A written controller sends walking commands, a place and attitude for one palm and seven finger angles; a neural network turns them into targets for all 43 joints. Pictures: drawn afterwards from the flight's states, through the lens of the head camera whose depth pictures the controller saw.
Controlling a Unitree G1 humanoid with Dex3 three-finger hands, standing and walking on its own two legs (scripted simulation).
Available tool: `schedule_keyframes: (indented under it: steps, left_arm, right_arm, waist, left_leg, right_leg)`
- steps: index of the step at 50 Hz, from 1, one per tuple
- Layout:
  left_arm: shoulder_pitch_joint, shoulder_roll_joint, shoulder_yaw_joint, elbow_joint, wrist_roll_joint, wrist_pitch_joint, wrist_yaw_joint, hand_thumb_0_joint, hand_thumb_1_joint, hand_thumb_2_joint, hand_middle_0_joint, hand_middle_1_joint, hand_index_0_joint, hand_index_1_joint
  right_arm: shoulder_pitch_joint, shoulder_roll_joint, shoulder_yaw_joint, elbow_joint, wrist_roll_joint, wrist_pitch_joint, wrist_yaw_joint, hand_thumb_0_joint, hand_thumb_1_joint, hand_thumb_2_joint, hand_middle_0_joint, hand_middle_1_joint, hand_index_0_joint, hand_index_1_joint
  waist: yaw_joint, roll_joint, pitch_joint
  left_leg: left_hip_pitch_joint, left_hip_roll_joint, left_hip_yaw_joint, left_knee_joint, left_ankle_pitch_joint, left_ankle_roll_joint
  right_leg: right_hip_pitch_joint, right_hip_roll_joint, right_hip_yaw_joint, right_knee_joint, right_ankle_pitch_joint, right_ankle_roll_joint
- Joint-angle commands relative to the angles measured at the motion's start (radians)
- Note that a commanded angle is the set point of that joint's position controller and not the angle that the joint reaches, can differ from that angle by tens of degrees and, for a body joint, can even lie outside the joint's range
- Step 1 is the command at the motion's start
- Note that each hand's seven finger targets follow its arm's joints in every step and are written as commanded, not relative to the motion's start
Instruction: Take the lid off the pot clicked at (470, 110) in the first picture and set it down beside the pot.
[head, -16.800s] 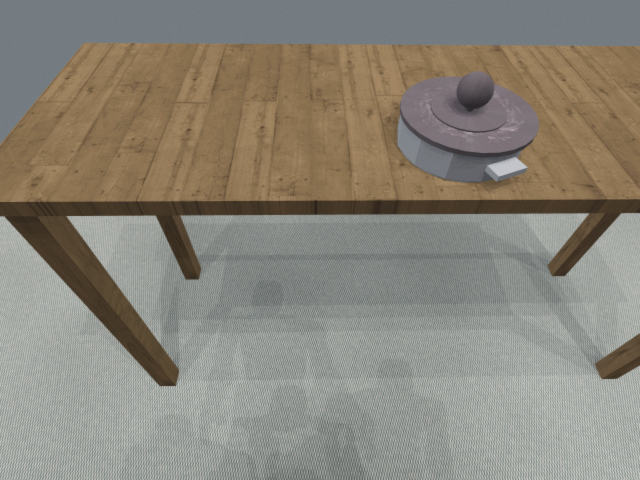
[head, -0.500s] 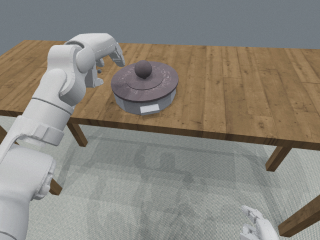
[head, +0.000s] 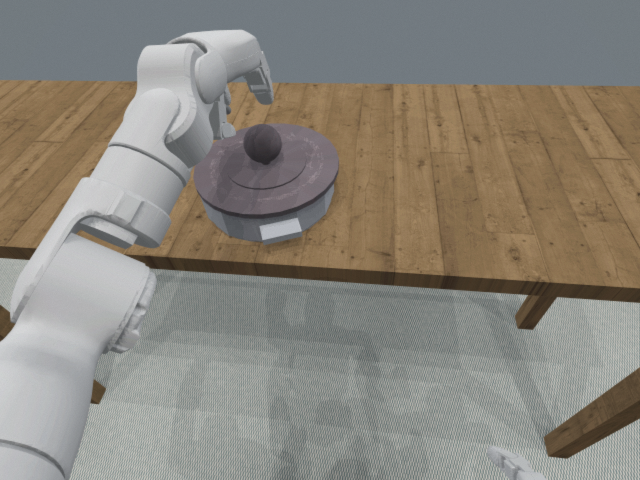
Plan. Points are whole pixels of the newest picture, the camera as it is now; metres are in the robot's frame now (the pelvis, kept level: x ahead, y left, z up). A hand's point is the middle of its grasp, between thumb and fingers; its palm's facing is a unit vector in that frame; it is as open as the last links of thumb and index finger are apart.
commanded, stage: move the open hand above the knob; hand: left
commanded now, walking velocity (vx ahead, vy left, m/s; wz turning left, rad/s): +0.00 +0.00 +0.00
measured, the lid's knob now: (262, 143) +0.51 +0.09 +0.17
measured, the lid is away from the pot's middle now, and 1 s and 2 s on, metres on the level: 0.00 0.00 0.00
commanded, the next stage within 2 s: lower the open fingers around the knob in 0.80 s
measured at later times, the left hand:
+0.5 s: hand (235, 97) +0.48 +0.10 +0.25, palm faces -0.25 -0.03 -0.97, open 10.3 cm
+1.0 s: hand (234, 99) +0.48 +0.10 +0.25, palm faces -0.29 -0.06 -0.96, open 10.3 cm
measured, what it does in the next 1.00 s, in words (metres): stands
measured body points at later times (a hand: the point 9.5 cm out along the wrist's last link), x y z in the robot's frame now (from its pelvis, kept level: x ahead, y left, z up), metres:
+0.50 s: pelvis +0.01 +0.00 +0.00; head +0.02 -0.02 +0.45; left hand +0.49 +0.10 +0.31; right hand +0.05 -0.27 -0.13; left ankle +0.04 +0.09 -0.74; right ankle -0.06 -0.13 -0.74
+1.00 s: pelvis +0.00 +0.00 +0.00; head +0.02 -0.02 +0.45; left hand +0.49 +0.10 +0.31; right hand +0.08 -0.26 -0.13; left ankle +0.04 +0.09 -0.74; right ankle -0.06 -0.13 -0.74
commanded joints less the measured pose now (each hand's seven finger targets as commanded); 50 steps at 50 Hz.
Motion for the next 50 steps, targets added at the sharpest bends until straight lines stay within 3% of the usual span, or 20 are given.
schedule_keyframes:
  steps: [1,2,5,7,10,12,14,17,20,23,26,27,29,31,33,37,41,44,47,50]
  left_arm:
    - [-0.652,0.171,0.098,-0.110,0.036,-0.003,0.048,0.000,-0.418,1.664,-0.848,-0.081,-0.848,-0.081]
    - [-0.648,0.160,0.095,-0.081,0.038,-0.004,0.052,0.000,-0.418,1.664,-0.848,-0.081,-0.848,-0.081]
    - [-0.640,0.146,0.096,-0.008,0.025,-0.003,0.060,0.000,-0.418,1.664,-0.848,-0.081,-0.848,-0.081]
    - [-0.665,0.226,0.157,0.039,0.054,-0.008,0.058,0.000,-0.418,1.664,-0.848,-0.081,-0.848,-0.081]
    - [-0.610,0.196,0.134,0.069,0.041,-0.010,0.064,0.000,-0.418,1.664,-0.848,-0.081,-0.848,-0.081]
    - [-0.653,0.261,0.175,0.064,0.071,-0.017,0.062,0.000,-0.418,1.664,-0.848,-0.081,-0.848,-0.081]
    - [-0.659,0.206,0.130,0.041,0.062,-0.020,0.058,0.000,-0.418,1.664,-0.848,-0.081,-0.848,-0.081]
    - [-0.675,0.228,0.136,0.049,0.065,-0.023,0.052,0.000,-0.418,1.664,-0.848,-0.081,-0.848,-0.081]
    - [-0.672,0.198,0.111,-0.016,0.044,-0.034,0.055,0.000,-0.418,1.664,-0.848,-0.081,-0.848,-0.081]
    - [-0.684,0.191,0.109,-0.008,0.055,-0.037,0.055,0.000,-0.418,1.664,-0.848,-0.081,-0.848,-0.081]
    - [-0.681,0.215,0.127,-0.036,0.050,-0.036,0.054,0.000,-0.418,1.664,-0.848,-0.081,-0.848,-0.081]
    - [-0.676,0.178,0.103,0.008,0.050,-0.032,0.053,0.000,-0.418,1.664,-0.848,-0.081,-0.848,-0.081]
    - [-0.671,0.210,0.129,0.047,0.052,-0.024,0.057,0.000,-0.418,1.664,-0.848,-0.081,-0.848,-0.081]
    - [-0.742,0.215,0.121,-0.065,0.052,-0.042,0.061,0.000,-0.418,1.664,-0.848,-0.081,-0.848,-0.081]
    - [-0.693,0.148,0.084,0.012,0.053,-0.030,0.063,0.000,-0.418,1.664,-0.848,-0.081,-0.848,-0.081]
    - [-0.703,0.175,0.109,0.038,0.054,-0.026,0.059,0.000,-0.418,1.664,-0.848,-0.081,-0.848,-0.081]
    - [-0.732,0.147,0.084,-0.004,0.051,-0.030,0.065,0.000,-0.418,1.664,-0.848,-0.081,-0.848,-0.081]
    - [-0.693,0.148,0.088,0.109,0.053,-0.010,0.062,0.000,-0.418,1.664,-0.848,-0.081,-0.848,-0.081]
    - [-0.759,0.145,0.093,0.125,0.045,0.020,0.057,0.000,-0.418,1.664,-0.848,-0.081,-0.848,-0.081]
    - [-0.732,0.080,0.056,0.102,0.030,0.023,0.053,0.000,-0.418,1.664,-0.848,-0.081,-0.848,-0.081]
  right_arm:
    - [-0.010,-0.124,-0.049,-0.116,-0.006,-0.045,-0.007,0.000,-0.900,-0.900,0.200,0.300,0.200,0.300]
    - [-0.007,-0.118,-0.052,-0.108,-0.007,-0.047,-0.008,0.000,-0.900,-0.900,0.200,0.300,0.200,0.300]
    - [0.034,-0.129,-0.065,-0.090,-0.012,-0.046,-0.008,0.000,-0.900,-0.900,0.200,0.300,0.200,0.300]
    - [0.039,-0.128,-0.059,-0.085,-0.015,-0.042,-0.009,0.000,-0.900,-0.900,0.200,0.300,0.200,0.300]
    - [0.067,-0.134,-0.067,-0.088,-0.016,-0.028,-0.012,0.000,-0.900,-0.900,0.200,0.300,0.200,0.300]
    - [0.059,-0.127,-0.063,-0.096,-0.017,-0.026,-0.013,0.000,-0.900,-0.900,0.200,0.300,0.200,0.300]
    - [0.062,-0.121,-0.064,-0.107,-0.013,-0.026,-0.013,0.000,-0.900,-0.900,0.200,0.300,0.200,0.300]
    - [0.074,-0.127,-0.067,-0.104,-0.013,-0.024,-0.015,0.000,-0.900,-0.900,0.200,0.300,0.200,0.300]
    - [0.100,-0.135,-0.080,-0.104,-0.012,-0.032,-0.015,0.000,-0.900,-0.900,0.200,0.300,0.200,0.300]
    - [0.094,-0.123,-0.075,-0.103,-0.007,-0.038,-0.010,0.000,-0.900,-0.900,0.200,0.300,0.200,0.300]
    - [0.094,-0.129,-0.073,-0.107,-0.009,-0.040,-0.008,0.000,-0.900,-0.900,0.200,0.300,0.200,0.300]
    - [0.077,-0.122,-0.073,-0.099,-0.008,-0.040,-0.010,0.000,-0.900,-0.900,0.200,0.300,0.200,0.300]
    - [0.087,-0.129,-0.073,-0.087,-0.009,-0.036,-0.014,0.000,-0.900,-0.900,0.200,0.300,0.200,0.300]
    - [0.085,-0.127,-0.070,-0.108,-0.009,-0.041,-0.011,0.000,-0.900,-0.900,0.200,0.300,0.200,0.300]
    - [0.074,-0.119,-0.071,-0.096,-0.006,-0.040,-0.010,0.000,-0.900,-0.900,0.200,0.300,0.200,0.300]
    - [0.067,-0.121,-0.070,-0.088,-0.010,-0.035,-0.014,0.000,-0.900,-0.900,0.200,0.300,0.200,0.300]
    - [0.067,-0.120,-0.066,-0.097,-0.010,-0.033,-0.012,0.000,-0.900,-0.900,0.200,0.300,0.200,0.300]
    - [0.059,-0.123,-0.062,-0.079,-0.008,-0.020,-0.019,0.000,-0.900,-0.900,0.200,0.300,0.200,0.300]
    - [0.061,-0.123,-0.065,-0.069,-0.013,-0.027,-0.020,0.000,-0.900,-0.900,0.200,0.300,0.200,0.300]
    - [0.079,-0.127,-0.075,-0.069,-0.017,-0.036,-0.018,0.000,-0.900,-0.900,0.200,0.300,0.200,0.300]
  waist:
    - [-0.031,-0.097,-0.396]
    - [-0.029,-0.133,-0.396]
    - [-0.038,-0.105,-0.395]
    - [-0.030,-0.166,-0.383]
    - [-0.028,-0.139,-0.384]
    - [-0.027,-0.177,-0.387]
    - [-0.034,-0.153,-0.376]
    - [-0.045,-0.162,-0.360]
    - [-0.048,-0.081,-0.397]
    - [-0.055,-0.115,-0.381]
    - [-0.047,-0.086,-0.389]
    - [-0.052,-0.116,-0.360]
    - [-0.050,-0.142,-0.340]
    - [-0.050,-0.078,-0.422]
    - [-0.054,-0.102,-0.369]
    - [-0.051,-0.146,-0.361]
    - [-0.052,-0.093,-0.387]
    - [-0.057,-0.156,-0.311]
    - [-0.056,-0.125,-0.360]
    - [-0.061,-0.074,-0.400]
  left_leg:
    - [0.369,-0.027,0.023,0.021,0.342,0.022]
    - [0.372,-0.023,0.024,0.037,0.352,0.029]
    - [0.369,-0.018,0.024,0.047,0.353,0.034]
    - [0.326,-0.019,0.037,0.032,0.329,0.034]
    - [0.307,-0.016,0.043,0.039,0.320,0.040]
    - [0.292,-0.017,0.052,0.036,0.302,0.043]
    - [0.298,-0.021,0.056,0.042,0.296,0.046]
    - [0.296,-0.020,0.053,0.042,0.292,0.049]
    - [0.341,-0.010,0.043,0.056,0.330,0.049]
    - [0.346,-0.013,0.040,0.048,0.302,0.048]
    - [0.345,-0.015,0.034,0.040,0.317,0.044]
    - [0.336,-0.013,0.037,0.047,0.296,0.048]
    - [0.318,-0.013,0.041,0.035,0.249,0.048]
    - [0.359,-0.013,0.031,0.036,0.303,0.041]
    - [0.354,-0.009,0.032,0.041,0.281,0.042]
    - [0.345,-0.008,0.035,0.038,0.287,0.045]
    - [0.362,-0.012,0.026,0.032,0.301,0.039]
    - [0.307,-0.012,0.035,0.018,0.212,0.040]
    - [0.338,-0.013,0.024,0.021,0.235,0.041]
    - [0.381,-0.004,0.015,0.044,0.310,0.039]
  right_leg:
    - [-0.080,0.078,-0.047,-0.044,0.411,-0.040]
    - [-0.077,0.077,-0.047,-0.034,0.422,-0.039]
    - [-0.088,0.070,-0.043,-0.037,0.433,-0.039]
    - [-0.057,0.068,-0.038,-0.034,0.451,-0.033]
    - [-0.048,0.059,-0.037,-0.031,0.459,-0.035]
    - [-0.033,0.058,-0.025,-0.031,0.464,-0.028]
    - [-0.053,0.059,-0.027,-0.028,0.451,-0.028]
    - [-0.060,0.061,-0.026,-0.033,0.452,-0.027]
    - [-0.083,0.060,-0.024,-0.032,0.445,-0.033]
    - [-0.100,0.070,-0.031,-0.034,0.396,-0.031]
    - [-0.090,0.070,-0.031,-0.039,0.404,-0.034]
    - [-0.105,0.071,-0.035,-0.034,0.392,-0.034]
    - [-0.105,0.068,-0.037,-0.042,0.369,-0.032]
    - [-0.088,0.067,-0.029,-0.038,0.390,-0.035]
    - [-0.124,0.071,-0.040,-0.033,0.351,-0.036]
    - [-0.107,0.068,-0.041,-0.036,0.379,-0.036]
    - [-0.109,0.067,-0.038,-0.038,0.373,-0.038]
    - [-0.121,0.064,-0.044,-0.046,0.329,-0.034]
    - [-0.109,0.064,-0.042,-0.039,0.355,-0.037]
    - [-0.123,0.061,-0.042,-0.032,0.384,-0.041]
